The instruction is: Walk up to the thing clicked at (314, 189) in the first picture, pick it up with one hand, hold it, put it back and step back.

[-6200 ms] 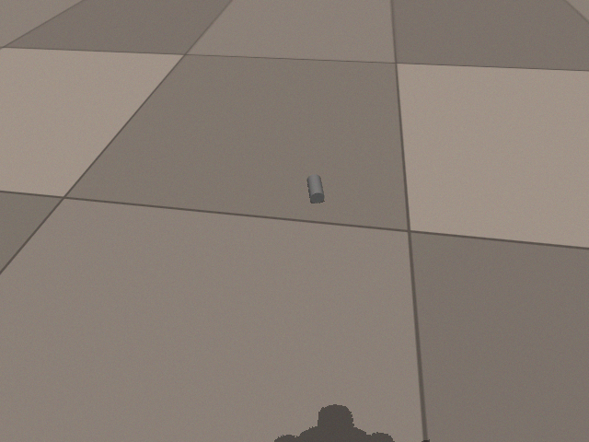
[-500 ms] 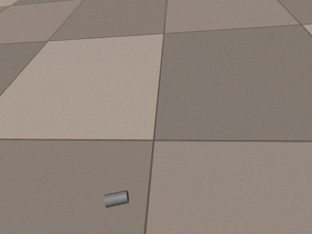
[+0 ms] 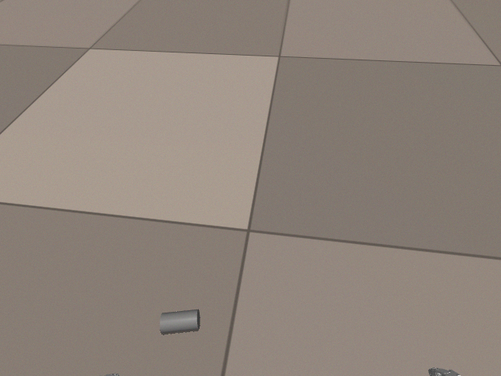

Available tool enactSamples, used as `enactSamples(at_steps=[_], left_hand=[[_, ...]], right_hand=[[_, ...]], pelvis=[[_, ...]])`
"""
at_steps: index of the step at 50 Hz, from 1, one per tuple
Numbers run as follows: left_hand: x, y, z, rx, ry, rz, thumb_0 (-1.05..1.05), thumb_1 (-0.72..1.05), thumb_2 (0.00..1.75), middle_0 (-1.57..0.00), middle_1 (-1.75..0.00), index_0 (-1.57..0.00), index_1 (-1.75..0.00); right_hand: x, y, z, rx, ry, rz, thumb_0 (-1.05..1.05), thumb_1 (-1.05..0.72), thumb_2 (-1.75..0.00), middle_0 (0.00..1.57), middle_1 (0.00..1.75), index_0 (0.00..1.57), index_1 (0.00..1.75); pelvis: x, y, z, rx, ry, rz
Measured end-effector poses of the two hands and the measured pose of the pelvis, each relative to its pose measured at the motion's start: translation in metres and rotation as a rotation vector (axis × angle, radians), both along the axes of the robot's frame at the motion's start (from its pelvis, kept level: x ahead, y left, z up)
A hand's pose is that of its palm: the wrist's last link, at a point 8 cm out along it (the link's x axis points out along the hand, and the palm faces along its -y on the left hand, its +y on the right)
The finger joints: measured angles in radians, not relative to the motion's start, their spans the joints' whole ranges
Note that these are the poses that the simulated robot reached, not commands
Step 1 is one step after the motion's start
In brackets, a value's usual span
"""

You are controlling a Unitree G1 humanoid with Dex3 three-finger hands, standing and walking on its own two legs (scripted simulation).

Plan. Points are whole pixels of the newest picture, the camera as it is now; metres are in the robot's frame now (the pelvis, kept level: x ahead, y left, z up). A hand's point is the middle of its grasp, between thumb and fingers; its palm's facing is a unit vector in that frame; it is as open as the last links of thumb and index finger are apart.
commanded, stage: walk up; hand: left
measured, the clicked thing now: (180, 320) +0.43 +0.32 -0.74
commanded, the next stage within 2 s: stand in 0.82 s
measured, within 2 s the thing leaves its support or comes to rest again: neither
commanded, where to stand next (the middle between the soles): +0.06 +0.02 m, yaw +2 degrees
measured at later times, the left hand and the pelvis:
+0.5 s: hand out of the picture +0.09 +0.27 -0.15, palm faces +0.06 -0.94 -0.33, open 7.4 cm; pelvis +0.00 +0.01 +0.00, yaw +2 degrees
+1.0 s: hand out of the picture +0.07 +0.27 -0.15, palm faces +0.04 -0.94 -0.33, open 7.4 cm; pelvis +0.00 +0.02 +0.01, yaw +2 degrees
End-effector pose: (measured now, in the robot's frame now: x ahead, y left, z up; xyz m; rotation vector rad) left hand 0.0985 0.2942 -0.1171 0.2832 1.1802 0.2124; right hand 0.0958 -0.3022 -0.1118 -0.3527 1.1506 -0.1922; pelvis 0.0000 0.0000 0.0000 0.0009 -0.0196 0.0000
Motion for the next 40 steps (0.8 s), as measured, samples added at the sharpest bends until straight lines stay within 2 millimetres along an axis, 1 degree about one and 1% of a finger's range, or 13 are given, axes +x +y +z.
enactSamples(at_steps=[5, 12, 28, 40], left_hand=[[0.0, 0.007, 0.005, 0.015, -0.004, 0.021, 0.01, 0.91, 0.9, -0.21, -0.3, -0.2, -0.3], [-0.004, 0.015, 0.009, 0.028, -0.003, 0.037, 0.01, 0.91, 0.9, -0.2, -0.3, -0.2, -0.3], [-0.019, 0.016, 0.002, -0.005, 0.009, 0.052, 0.01, 0.91, 0.9, -0.2, -0.3, -0.2, -0.3], [-0.029, 0.02, 0.002, -0.009, 0.012, 0.071, 0.01, 0.91, 0.9, -0.2, -0.3, -0.2, -0.3]], right_hand=[[0.007, 0.008, -0.002, 0.017, 0.002, 0.015, 0.01, -0.9, -0.9, 0.2, 0.3, 0.2, 0.3], [0.005, 0.014, -0.005, 0.029, 0.019, 0.022, 0.01, -0.9, -0.9, 0.2, 0.3, 0.2, 0.3], [-0.01, 0.016, -0.001, 0.003, 0.055, 0.023, 0.01, -0.9, -0.9, 0.2, 0.3, 0.2, 0.3], [-0.009, 0.023, 0.0, 0.003, 0.055, 0.041, 0.01, -0.9, -0.9, 0.2, 0.3, 0.2, 0.3]], pelvis=[[0.002, 0.001, 0.001, 0.0, -0.003, 0.008], [0.002, 0.003, 0.002, -0.001, -0.01, 0.017], [-0.003, 0.009, 0.003, -0.005, -0.018, 0.035], [-0.005, 0.013, 0.004, -0.008, -0.016, 0.05]])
